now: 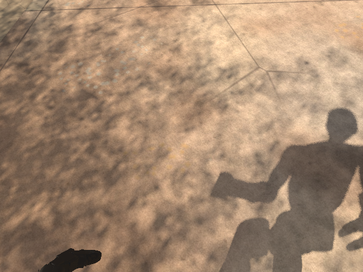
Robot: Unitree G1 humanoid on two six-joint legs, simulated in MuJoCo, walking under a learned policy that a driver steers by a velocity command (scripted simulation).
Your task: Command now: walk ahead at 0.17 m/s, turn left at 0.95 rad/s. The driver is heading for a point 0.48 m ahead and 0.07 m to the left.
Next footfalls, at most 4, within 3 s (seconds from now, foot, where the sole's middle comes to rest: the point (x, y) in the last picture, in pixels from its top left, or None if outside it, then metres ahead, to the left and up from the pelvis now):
0.30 right None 0.22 -0.17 -0.76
0.78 left None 0.05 -0.01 -0.76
1.24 right None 0.13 -0.18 -0.76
1.76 left None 0.14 0.02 -0.76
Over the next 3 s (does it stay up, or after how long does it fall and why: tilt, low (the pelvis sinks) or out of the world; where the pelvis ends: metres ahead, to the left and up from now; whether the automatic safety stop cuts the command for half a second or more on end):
stays up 0.39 0.00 0.01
